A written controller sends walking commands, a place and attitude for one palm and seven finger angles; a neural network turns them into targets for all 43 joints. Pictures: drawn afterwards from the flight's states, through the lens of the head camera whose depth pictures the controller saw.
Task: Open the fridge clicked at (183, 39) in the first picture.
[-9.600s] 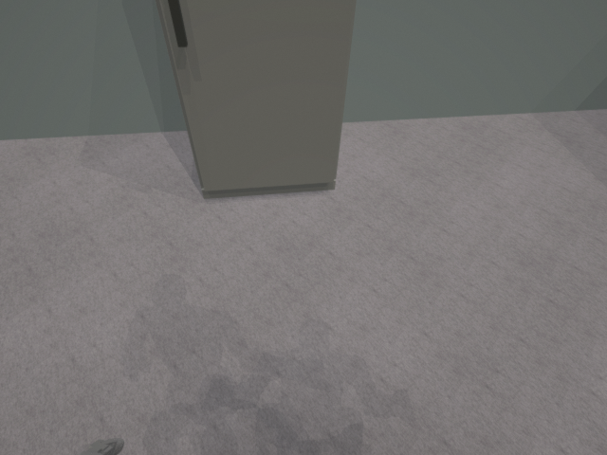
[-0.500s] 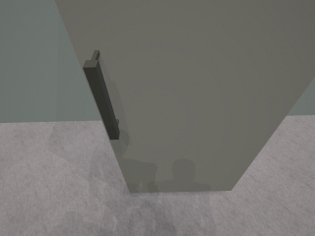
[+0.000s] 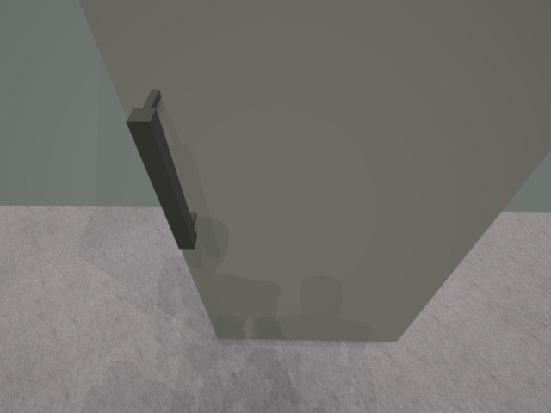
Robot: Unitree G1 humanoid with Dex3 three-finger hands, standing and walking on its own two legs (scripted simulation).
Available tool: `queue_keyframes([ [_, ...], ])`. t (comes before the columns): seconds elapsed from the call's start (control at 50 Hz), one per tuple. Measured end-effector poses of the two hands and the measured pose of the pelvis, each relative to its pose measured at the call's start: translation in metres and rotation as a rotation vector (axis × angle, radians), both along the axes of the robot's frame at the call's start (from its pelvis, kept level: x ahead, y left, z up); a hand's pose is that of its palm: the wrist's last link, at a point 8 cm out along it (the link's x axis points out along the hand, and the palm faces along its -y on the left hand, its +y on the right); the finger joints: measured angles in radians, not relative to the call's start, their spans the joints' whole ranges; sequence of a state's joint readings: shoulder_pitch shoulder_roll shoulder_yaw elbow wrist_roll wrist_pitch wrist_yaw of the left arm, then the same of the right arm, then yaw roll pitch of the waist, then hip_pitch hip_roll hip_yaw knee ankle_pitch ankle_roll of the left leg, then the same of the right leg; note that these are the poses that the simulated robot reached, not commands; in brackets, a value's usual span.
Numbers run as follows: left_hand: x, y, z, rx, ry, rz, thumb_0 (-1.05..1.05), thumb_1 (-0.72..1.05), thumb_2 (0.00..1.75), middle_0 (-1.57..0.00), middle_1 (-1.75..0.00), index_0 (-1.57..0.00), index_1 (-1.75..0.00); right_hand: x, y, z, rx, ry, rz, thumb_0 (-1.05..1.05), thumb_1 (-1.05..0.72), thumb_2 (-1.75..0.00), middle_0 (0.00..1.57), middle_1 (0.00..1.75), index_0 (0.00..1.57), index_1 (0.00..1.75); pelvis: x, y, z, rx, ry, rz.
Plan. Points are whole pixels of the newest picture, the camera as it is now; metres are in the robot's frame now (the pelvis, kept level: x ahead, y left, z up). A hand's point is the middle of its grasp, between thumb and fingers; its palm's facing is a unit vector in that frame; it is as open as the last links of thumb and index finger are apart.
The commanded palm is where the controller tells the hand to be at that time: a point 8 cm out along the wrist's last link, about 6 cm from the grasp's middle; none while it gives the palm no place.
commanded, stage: come to a stop and stand still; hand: left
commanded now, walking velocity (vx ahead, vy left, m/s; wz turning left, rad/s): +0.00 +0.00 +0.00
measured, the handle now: (173, 179) +0.41 +0.19 +0.12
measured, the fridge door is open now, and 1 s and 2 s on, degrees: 0 0 0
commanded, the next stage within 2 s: look again from close up in 0.14 s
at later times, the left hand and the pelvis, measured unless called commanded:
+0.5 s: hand out of the picture +0.00 +0.17 -0.17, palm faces +0.03 -0.98 -0.20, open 7.3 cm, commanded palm none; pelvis +0.00 -0.01 +0.00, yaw +0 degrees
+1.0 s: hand out of the picture -0.02 +0.17 -0.17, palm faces +0.04 -0.98 -0.19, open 7.3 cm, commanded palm none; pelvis -0.01 +0.00 +0.00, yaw +0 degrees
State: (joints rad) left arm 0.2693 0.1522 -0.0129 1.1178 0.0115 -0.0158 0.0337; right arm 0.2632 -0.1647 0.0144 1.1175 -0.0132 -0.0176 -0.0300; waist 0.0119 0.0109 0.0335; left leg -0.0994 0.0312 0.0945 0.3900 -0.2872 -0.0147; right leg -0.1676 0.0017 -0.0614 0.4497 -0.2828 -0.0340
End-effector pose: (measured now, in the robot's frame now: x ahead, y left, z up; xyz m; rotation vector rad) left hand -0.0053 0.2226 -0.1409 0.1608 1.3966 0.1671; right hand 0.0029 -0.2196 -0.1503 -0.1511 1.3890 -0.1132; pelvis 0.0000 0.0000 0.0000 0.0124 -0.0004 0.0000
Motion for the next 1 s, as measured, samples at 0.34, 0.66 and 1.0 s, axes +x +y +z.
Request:
queue_keyframes([
  [0.34,-0.003,-0.007,-0.001,-0.005,-0.003,0.009,0.01,0.92,0.90,-0.20,-0.30,-0.20,-0.30,-0.008,-0.001,0.001,0.005,0.021,-0.006,0.01,-0.91,-0.89,0.20,0.30,0.19,0.30,0.000,-0.006,0.001,-0.002,-0.005,0.002],
  [0.66,-0.008,-0.006,-0.001,-0.010,0.003,0.016,0.01,0.92,0.90,-0.20,-0.30,-0.20,-0.30,-0.024,0.008,0.001,0.018,0.052,-0.013,0.01,-0.91,-0.89,0.20,0.30,0.19,0.30,-0.003,-0.004,0.001,-0.002,-0.005,0.005],
  [1.0,-0.017,-0.006,-0.003,-0.025,0.017,0.022,0.01,0.92,0.90,-0.20,-0.30,-0.20,-0.30,-0.022,0.011,0.003,0.010,0.042,-0.012,0.01,-0.91,-0.89,0.20,0.30,0.19,0.30,-0.006,0.001,0.001,-0.003,-0.005,0.003],
])
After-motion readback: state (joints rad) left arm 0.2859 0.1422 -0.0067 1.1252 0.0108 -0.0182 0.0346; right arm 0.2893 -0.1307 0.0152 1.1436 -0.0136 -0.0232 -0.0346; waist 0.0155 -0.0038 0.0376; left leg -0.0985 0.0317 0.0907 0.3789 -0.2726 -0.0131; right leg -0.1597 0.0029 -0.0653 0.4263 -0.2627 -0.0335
